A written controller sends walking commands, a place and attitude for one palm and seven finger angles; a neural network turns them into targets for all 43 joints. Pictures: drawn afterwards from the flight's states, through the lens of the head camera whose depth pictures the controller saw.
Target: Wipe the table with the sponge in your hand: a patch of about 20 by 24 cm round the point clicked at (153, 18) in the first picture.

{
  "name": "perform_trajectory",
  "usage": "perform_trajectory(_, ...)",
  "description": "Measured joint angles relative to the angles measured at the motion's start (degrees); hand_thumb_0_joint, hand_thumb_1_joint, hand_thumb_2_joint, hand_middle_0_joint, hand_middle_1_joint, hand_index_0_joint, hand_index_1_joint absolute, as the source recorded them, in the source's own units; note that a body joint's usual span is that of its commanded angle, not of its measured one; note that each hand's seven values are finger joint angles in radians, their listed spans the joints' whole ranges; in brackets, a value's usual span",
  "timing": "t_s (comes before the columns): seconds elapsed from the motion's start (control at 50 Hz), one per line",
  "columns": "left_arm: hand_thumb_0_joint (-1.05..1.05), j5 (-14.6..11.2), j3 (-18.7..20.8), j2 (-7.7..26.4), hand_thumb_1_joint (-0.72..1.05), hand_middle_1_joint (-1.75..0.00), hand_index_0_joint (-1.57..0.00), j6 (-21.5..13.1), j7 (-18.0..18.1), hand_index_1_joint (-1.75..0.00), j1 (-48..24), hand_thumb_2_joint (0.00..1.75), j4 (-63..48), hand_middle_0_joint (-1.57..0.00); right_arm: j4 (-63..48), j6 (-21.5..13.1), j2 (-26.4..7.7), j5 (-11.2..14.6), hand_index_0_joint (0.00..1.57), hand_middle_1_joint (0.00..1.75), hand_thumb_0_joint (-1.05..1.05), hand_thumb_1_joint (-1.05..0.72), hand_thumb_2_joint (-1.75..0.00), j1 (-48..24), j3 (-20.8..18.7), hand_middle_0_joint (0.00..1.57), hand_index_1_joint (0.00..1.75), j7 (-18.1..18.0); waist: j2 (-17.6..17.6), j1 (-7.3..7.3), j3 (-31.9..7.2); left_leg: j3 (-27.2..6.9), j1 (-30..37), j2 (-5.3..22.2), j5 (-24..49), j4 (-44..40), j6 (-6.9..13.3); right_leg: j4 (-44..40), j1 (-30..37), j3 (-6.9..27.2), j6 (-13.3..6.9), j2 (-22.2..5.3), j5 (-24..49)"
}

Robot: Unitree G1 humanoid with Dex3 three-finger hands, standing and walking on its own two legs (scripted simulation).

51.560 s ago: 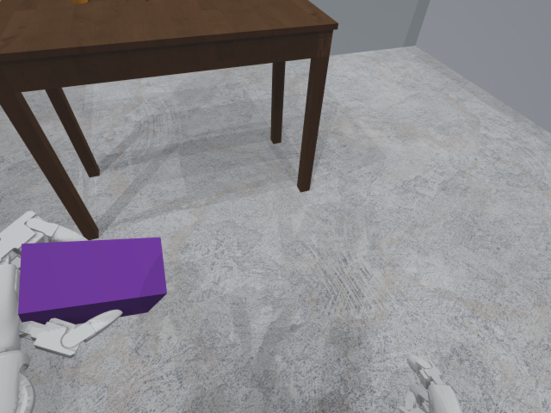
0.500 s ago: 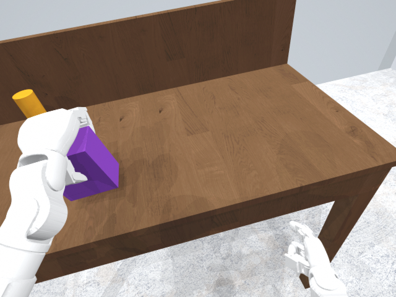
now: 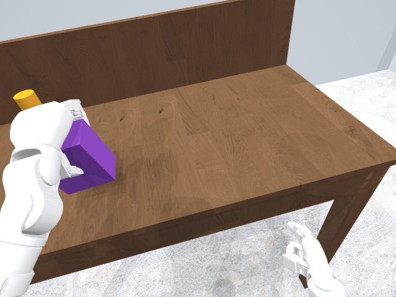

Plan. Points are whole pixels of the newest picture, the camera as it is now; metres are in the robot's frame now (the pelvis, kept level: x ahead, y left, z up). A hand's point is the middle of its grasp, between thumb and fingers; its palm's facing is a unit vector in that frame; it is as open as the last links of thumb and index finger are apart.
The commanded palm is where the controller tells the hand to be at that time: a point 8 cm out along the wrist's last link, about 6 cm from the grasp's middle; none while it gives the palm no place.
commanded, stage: move the sponge above the wiping area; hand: left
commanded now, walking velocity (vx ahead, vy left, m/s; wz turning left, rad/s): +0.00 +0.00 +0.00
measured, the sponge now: (81, 164) +0.29 +0.29 +0.16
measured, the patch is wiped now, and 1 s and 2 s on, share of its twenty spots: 0.00 0.00 0.00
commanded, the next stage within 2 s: lower the sponge onto the table in 1.14 s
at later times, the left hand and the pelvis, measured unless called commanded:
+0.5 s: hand (59, 148) +0.28 +0.29 +0.22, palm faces +0.23 -0.04 -0.97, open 10.3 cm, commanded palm +0.22 +0.28 +0.27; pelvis +0.00 +0.01 +0.00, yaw +0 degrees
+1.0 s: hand (67, 153) +0.28 +0.28 +0.20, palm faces +0.18 -0.06 -0.98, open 10.3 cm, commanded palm +0.23 +0.28 +0.27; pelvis +0.00 +0.00 +0.00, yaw +1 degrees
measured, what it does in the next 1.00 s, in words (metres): stands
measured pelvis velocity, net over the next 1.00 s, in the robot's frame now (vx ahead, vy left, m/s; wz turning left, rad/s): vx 0.00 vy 0.00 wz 0.01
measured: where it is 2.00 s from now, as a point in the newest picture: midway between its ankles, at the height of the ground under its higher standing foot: outside the picture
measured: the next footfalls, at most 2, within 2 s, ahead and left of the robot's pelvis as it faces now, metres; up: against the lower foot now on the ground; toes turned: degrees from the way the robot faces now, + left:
none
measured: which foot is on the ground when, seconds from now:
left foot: down 0.00-1.00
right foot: down 0.00-1.00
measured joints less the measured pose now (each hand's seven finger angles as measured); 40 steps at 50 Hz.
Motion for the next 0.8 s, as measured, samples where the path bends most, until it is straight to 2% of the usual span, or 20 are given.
perform_trajectory(0.12,0.00,-0.2,0.2,0.2,-0.56,-1.34,-0.74,1.4,-1.8,-1.37,4.2,1.05,-2.3,-0.74,-0.9,0.6,-1.1,0.2,0.20,0.30,0.02,-0.90,-0.89,0.6,-0.2,0.20,0.30,-0.1,0.2,0.03,-0.1,-0.2,-0.8,0.0,-0.6,1.3,0.2,0.8,-0.4,-0.2,0.2,-0.1,-0.4)
perform_trajectory(0.24,0.00,1.2,-3.8,0.0,-0.56,-1.34,-0.74,-0.9,-2.0,-1.37,2.2,1.05,-0.2,-0.74,0.3,-0.8,-1.9,-0.1,0.20,0.30,0.02,-0.90,-0.89,0.7,-0.9,0.20,0.30,-1.4,-0.2,1.23,1.0,-1.2,-0.3,-0.5,-0.4,1.5,0.3,0.9,0.4,-1.1,0.2,-0.5,-0.6)
perform_trajectory(0.28,0.00,1.1,-4.1,0.1,-0.56,-1.34,-0.74,-1.9,-1.6,-1.37,1.2,1.05,0.1,-0.74,0.8,-1.1,-1.6,-0.1,0.20,0.30,0.02,-0.90,-0.89,0.4,-1.0,0.20,0.30,-1.7,-0.4,1.53,1.3,-1.1,0.0,-0.5,-0.2,1.2,0.3,0.6,0.7,-1.0,0.1,-0.5,-0.4)
perform_trajectory(0.36,0.00,0.8,-3.2,0.2,-0.56,-1.34,-0.74,-2.3,-0.5,-1.36,-0.5,1.05,0.3,-0.74,1.5,-1.2,-0.8,-0.1,0.19,0.30,0.02,-0.90,-0.89,0.1,-1.0,0.20,0.30,-1.5,-0.4,1.34,1.1,-0.8,0.4,-0.5,0.1,0.4,0.3,0.1,0.9,-0.8,0.2,-0.5,0.0)
perform_trajectory(0.48,0.00,0.0,-0.3,0.2,-0.56,-1.34,-0.74,0.1,-0.6,-1.37,0.3,1.05,-0.6,-0.74,0.5,-0.1,-0.4,0.3,0.19,0.30,0.02,-0.90,-0.89,0.0,-0.3,0.20,0.29,-0.5,-0.1,0.32,0.1,-0.3,-0.1,-0.4,0.2,0.2,0.4,-0.1,0.2,-0.2,0.4,-0.4,0.2)
perform_trajectory(0.58,0.00,0.3,-1.7,-0.9,-0.56,-1.34,-0.74,1.0,-1.5,-1.37,1.5,1.05,-0.7,-0.74,-0.4,0.0,-0.8,0.4,0.19,0.30,0.02,-0.90,-0.89,0.6,-0.1,0.20,0.30,-0.6,0.0,0.22,0.2,-0.5,-0.5,-0.5,0.1,0.6,0.5,0.2,-0.1,-0.4,0.5,-0.5,0.1)
perform_trajectory(0.7,0.00,1.5,-5.0,-1.2,-0.56,-1.34,-0.74,-0.6,-1.1,-1.37,0.6,1.05,-0.2,-0.74,0.2,-0.8,-0.9,-0.1,0.20,0.30,0.02,-0.90,-0.89,0.5,-0.3,0.20,0.30,-1.0,-0.3,0.93,0.9,-0.7,-0.1,-0.6,0.0,0.6,0.5,0.4,0.3,-0.6,0.4,-0.6,-0.2)
perform_trajectory(0.8,0.00,1.2,-3.7,-0.5,-0.56,-1.34,-0.74,-0.4,-0.1,-1.36,-1.3,1.05,1.0,-0.74,1.0,-0.7,-0.5,-0.1,0.20,0.30,0.02,-0.90,-0.89,0.0,-0.3,0.20,0.30,-0.8,-0.3,0.94,0.8,-0.5,0.3,-0.5,0.1,0.2,0.3,0.0,0.5,-0.4,0.3,-0.4,0.0)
